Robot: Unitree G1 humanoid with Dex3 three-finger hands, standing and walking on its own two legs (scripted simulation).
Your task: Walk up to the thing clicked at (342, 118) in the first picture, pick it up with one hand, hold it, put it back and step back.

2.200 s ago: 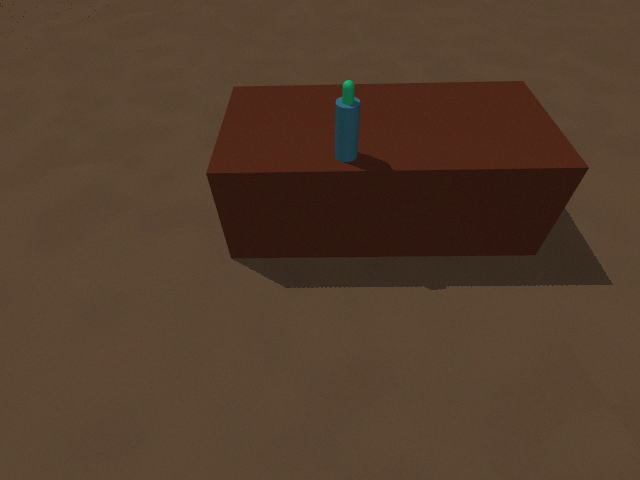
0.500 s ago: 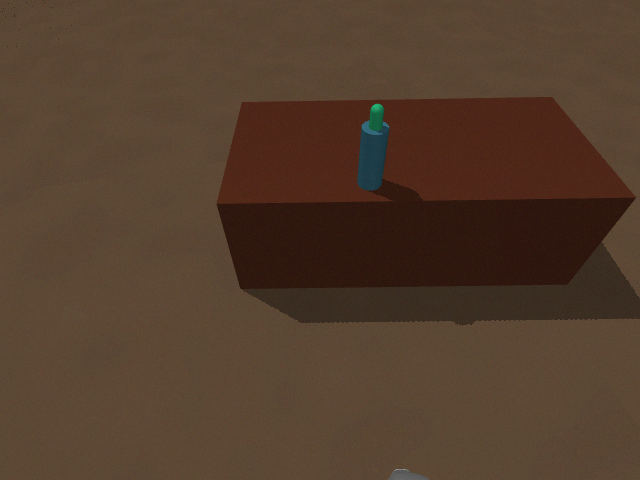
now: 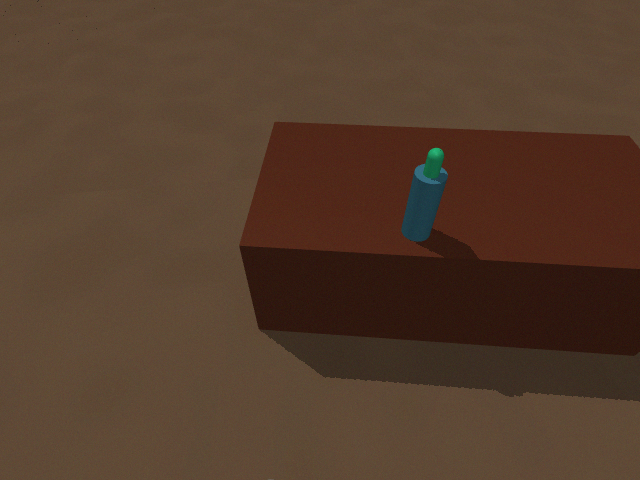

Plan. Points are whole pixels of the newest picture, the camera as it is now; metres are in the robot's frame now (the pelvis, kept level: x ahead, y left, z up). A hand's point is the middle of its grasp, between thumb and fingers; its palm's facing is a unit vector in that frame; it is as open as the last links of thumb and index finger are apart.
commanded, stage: walk up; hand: right
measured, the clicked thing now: (425, 194) +0.80 -0.20 -0.17
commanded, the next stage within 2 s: none
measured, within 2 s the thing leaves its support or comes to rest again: neither
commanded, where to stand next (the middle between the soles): +0.41 +0.01 m, yaw -3 degrees
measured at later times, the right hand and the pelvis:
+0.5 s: hand (538, 470) +0.20 -0.27 -0.15, palm faces -0.01 +0.94 -0.33, open 7.4 cm; pelvis +0.18 +0.00 +0.00, yaw -2 degrees
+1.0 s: hand (488, 345) +0.37 -0.23 -0.12, palm faces +0.00 +0.90 -0.43, open 7.4 cm; pelvis +0.31 +0.04 +0.01, yaw -3 degrees
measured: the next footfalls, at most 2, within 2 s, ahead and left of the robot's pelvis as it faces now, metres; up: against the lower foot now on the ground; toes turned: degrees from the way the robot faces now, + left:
right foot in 0.40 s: +0.28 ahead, -0.12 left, +0.00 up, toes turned -6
left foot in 0.78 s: +0.40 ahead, +0.16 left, +0.00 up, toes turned -1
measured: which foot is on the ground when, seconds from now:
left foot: down 0.00-0.42, up 0.44-0.76, down 0.78-1.00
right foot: down 0.00-0.00, up 0.02-0.38, down 0.40-0.80, up 0.82-1.00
